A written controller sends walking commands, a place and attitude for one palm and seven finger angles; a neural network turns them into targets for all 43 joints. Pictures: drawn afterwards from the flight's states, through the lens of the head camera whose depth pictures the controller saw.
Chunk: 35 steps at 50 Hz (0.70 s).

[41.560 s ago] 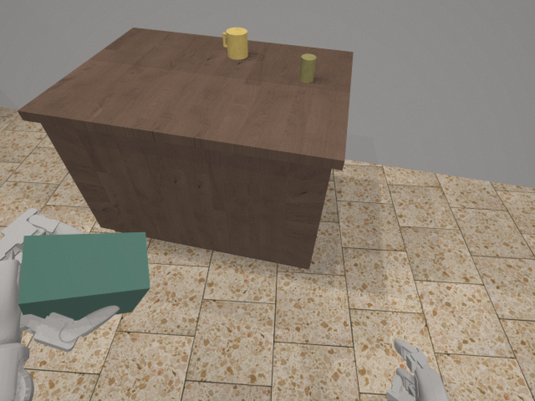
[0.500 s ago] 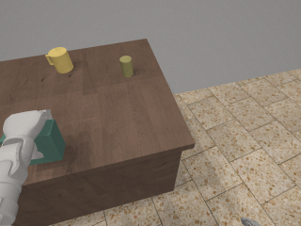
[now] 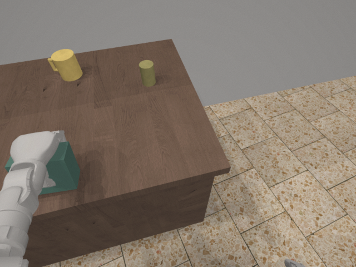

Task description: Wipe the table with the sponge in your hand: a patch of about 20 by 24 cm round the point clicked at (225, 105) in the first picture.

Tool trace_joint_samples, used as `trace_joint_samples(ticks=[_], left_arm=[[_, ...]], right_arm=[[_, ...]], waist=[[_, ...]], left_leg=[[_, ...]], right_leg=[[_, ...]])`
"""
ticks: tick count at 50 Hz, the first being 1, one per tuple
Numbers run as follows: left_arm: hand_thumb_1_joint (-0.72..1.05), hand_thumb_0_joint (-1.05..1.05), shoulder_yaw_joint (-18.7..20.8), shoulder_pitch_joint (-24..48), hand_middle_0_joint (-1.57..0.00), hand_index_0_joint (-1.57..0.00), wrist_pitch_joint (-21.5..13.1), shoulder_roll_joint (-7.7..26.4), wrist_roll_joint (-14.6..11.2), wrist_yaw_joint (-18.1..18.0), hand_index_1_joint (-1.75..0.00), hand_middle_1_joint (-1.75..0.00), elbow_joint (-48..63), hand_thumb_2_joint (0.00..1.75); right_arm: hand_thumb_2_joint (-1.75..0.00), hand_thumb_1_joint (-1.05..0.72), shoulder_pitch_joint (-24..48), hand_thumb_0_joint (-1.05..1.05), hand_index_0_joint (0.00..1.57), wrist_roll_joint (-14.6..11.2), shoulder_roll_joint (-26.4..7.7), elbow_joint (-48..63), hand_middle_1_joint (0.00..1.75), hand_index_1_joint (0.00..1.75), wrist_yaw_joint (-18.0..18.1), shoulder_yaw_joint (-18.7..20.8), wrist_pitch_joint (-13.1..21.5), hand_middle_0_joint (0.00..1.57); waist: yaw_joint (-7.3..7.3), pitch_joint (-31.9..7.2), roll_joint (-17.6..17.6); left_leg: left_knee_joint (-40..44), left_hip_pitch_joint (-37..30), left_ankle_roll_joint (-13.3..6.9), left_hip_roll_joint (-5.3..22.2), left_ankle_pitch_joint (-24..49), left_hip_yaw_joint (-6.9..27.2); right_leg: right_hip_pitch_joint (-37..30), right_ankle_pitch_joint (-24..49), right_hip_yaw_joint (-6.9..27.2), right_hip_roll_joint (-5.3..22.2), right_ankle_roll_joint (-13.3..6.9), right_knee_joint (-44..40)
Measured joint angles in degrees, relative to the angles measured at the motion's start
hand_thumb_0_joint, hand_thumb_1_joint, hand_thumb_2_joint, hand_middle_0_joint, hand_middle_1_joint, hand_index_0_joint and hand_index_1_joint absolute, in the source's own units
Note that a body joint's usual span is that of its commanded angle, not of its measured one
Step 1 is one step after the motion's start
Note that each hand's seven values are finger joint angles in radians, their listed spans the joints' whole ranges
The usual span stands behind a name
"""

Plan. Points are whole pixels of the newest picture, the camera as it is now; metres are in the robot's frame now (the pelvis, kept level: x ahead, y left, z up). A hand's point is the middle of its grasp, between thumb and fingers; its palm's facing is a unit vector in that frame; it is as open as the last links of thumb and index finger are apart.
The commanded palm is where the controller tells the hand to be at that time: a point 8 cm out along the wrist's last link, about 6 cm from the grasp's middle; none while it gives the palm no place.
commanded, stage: lower the sponge onto the table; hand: left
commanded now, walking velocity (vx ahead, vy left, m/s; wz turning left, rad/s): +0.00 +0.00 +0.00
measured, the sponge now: (49, 173) +0.32 +0.35 -0.01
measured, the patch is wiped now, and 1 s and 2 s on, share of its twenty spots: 0.00 0.10 0.35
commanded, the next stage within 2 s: wipe forward along the first lane in 0.42 s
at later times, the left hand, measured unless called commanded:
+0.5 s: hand (51, 161) +0.34 +0.34 +0.02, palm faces -0.13 -0.01 -0.99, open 10.4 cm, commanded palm +0.31 +0.34 +0.07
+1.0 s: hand (48, 152) +0.36 +0.36 +0.02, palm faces -0.16 +0.02 -0.99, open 10.4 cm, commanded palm +0.37 +0.36 +0.05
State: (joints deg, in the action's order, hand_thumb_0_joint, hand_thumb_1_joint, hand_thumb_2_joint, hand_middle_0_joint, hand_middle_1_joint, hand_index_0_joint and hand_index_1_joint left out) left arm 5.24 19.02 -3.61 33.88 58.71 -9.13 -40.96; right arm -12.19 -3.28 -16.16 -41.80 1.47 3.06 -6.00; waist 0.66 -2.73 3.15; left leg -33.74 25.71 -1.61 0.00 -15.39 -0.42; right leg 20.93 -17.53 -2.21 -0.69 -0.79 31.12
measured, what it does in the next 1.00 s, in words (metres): stands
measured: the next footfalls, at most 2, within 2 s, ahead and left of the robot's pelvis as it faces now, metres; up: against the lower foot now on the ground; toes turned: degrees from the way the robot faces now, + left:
none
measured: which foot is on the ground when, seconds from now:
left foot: down 0.00-1.00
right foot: down 0.00-1.00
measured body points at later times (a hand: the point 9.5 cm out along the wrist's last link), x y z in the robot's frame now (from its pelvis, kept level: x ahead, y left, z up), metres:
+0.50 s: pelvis +0.01 -0.01 +0.00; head +0.04 -0.02 +0.45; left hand +0.34 +0.33 +0.08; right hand +0.12 -0.27 -0.13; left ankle +0.01 +0.10 -0.73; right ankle -0.02 -0.12 -0.73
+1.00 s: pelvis -0.02 -0.01 -0.02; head +0.05 -0.01 +0.43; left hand +0.37 +0.35 +0.07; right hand +0.05 -0.29 -0.15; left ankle +0.01 +0.10 -0.73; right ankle -0.02 -0.12 -0.73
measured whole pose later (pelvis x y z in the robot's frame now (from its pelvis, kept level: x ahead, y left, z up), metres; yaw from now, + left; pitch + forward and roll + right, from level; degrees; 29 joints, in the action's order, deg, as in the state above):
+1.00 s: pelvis -0.02 -0.01 -0.02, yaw +0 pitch +13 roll -2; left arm 7.2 33.6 -7.5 39.2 62.6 -12.4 -59.8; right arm -15.9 -3.3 -17.1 -41.6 0.5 2.3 -7.6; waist -2.0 -6.3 2.7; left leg -43.0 38.8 -1.0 1.2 -17.5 0.9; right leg 33.6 -19.7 -3.4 -1.9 -1.6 40.0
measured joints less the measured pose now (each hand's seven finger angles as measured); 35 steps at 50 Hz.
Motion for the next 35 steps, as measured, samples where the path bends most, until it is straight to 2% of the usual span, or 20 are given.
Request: trace_joint_samples(ticks=[6,11,21,29,35], left_arm=[[-0.53,0.00,0.2,0.0,-0.68,-0.72,-0.4,-0.7,0.5,-1.5,-1.29,-1.30,0.0,1.04],[-0.53,0.00,0.3,-0.8,-0.68,-0.72,1.2,-1.0,0.4,-2.4,-1.29,-1.30,0.4,1.04],[-0.53,0.00,-0.1,-1.3,-0.68,-0.72,3.0,-1.6,0.1,-2.2,-1.30,-1.30,0.6,1.04],[-0.52,0.00,1.4,-2.2,-0.68,-0.72,1.5,-1.2,-0.5,-2.0,-1.30,-1.31,0.3,1.04],[-0.53,0.01,1.1,1.9,-0.68,-0.72,-1.2,-0.4,1.3,-1.8,-1.30,-1.30,-3.9,1.04]], right_arm=[[-0.90,-0.91,-0.2,0.01,0.20,0.1,0.0,-0.1,0.30,0.30,-0.3,0.2,-0.1,0.20],[-0.90,-0.91,-0.3,0.01,0.20,0.1,0.0,0.1,0.30,0.30,-0.8,0.3,-0.5,0.20],[-0.90,-0.91,-0.3,0.01,0.20,0.0,0.0,0.5,0.30,0.30,-1.0,0.0,-1.1,0.20],[-0.90,-0.91,-0.2,0.01,0.20,-0.1,-0.2,1.0,0.30,0.30,-1.1,-0.1,-1.4,0.20],[-0.90,-0.91,-0.4,0.01,0.20,0.2,-0.5,0.7,0.30,0.30,-0.9,-0.1,-1.4,0.20]], waist=[[-0.28,-0.4,-0.1],[-0.46,-1.0,0.1],[-0.38,-1.5,0.1],[-0.33,-1.9,-0.2],[-0.13,-2.1,-0.4]], left_leg=[[-0.8,0.9,0.1,0.1,-0.6,-0.1],[-1.2,1.2,0.1,0.2,-0.9,-0.2],[-1.4,0.9,0.3,0.3,-1.3,0.1],[-1.9,1.3,0.4,0.5,-1.5,0.1],[-3.5,3.6,0.5,0.5,-1.7,0.7]], right_leg=[[1.0,-0.6,0.1,-0.1,0.0,0.9],[1.3,-0.9,0.3,-0.2,-0.1,1.2],[1.0,-1.3,0.0,-0.3,-0.3,1.6],[1.3,-1.4,0.0,-0.5,-0.4,1.8],[3.5,-1.8,-0.6,-0.5,-0.6,3.5]])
